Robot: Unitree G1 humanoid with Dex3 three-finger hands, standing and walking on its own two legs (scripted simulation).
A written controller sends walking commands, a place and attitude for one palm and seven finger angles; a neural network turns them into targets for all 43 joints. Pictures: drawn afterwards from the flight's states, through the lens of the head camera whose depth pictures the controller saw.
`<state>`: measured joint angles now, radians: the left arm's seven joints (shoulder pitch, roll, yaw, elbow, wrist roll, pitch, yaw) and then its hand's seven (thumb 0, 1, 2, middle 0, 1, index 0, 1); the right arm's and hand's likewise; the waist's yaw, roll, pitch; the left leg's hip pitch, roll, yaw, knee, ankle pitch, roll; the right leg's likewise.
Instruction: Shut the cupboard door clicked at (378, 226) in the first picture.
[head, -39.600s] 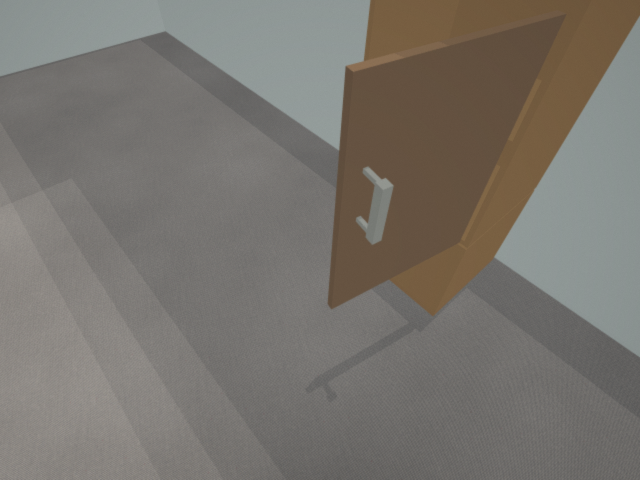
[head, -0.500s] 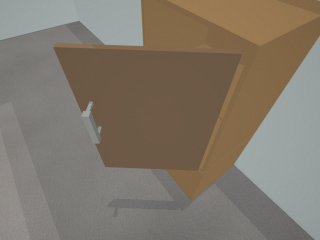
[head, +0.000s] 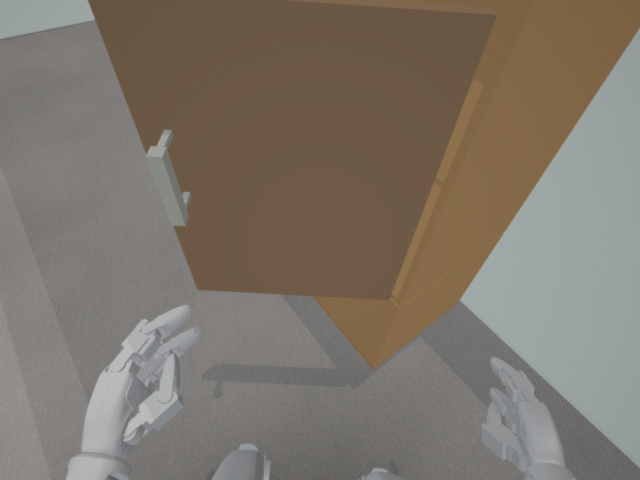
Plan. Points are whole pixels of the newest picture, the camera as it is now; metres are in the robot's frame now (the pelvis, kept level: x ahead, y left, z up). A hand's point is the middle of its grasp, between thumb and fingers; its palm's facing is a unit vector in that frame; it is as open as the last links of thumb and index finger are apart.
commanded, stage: raise the hand and make a fist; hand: left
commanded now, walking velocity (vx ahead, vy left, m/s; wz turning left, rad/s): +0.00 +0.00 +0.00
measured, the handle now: (173, 179) +0.49 +0.25 +0.08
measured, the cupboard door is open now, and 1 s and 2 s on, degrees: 51 51 51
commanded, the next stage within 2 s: bring the fist close to the handle in 1.56 s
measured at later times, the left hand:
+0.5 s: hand (131, 388) +0.21 +0.22 +0.04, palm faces +0.11 -0.99 -0.03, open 4.1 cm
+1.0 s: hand (136, 368) +0.22 +0.21 +0.06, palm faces +0.01 -1.00 -0.03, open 3.0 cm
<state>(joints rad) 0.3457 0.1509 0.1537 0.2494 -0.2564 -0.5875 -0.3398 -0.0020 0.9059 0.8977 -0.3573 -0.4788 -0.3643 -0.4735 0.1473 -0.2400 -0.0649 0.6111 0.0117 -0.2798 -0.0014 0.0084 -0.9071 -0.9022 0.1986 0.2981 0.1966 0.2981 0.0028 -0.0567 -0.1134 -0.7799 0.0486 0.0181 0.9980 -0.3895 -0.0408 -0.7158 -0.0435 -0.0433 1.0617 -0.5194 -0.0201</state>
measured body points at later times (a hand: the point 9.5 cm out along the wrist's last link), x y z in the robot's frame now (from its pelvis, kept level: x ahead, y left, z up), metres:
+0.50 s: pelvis -0.01 +0.03 -0.01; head +0.04 +0.04 +0.43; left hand +0.20 +0.27 +0.04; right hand +0.14 -0.20 -0.10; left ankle +0.06 +0.15 -0.67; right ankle +0.01 -0.11 -0.67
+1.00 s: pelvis +0.01 +0.03 +0.00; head +0.05 +0.04 +0.44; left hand +0.21 +0.27 +0.07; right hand +0.21 -0.17 -0.06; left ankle +0.06 +0.15 -0.67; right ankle +0.01 -0.11 -0.67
